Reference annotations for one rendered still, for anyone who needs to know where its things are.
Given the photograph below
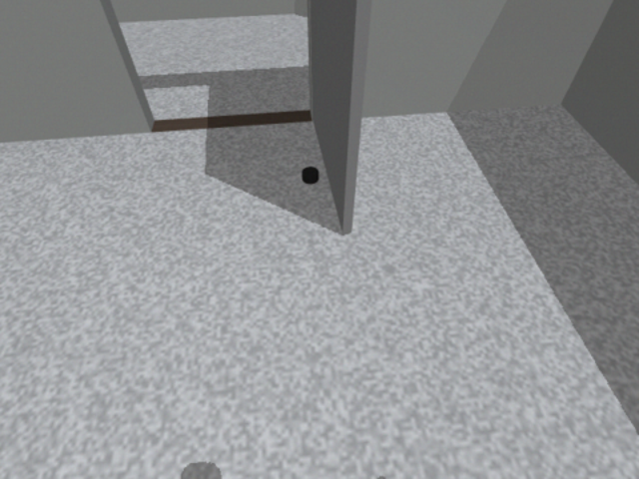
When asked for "tin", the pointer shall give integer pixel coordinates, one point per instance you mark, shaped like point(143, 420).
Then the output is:
point(310, 175)

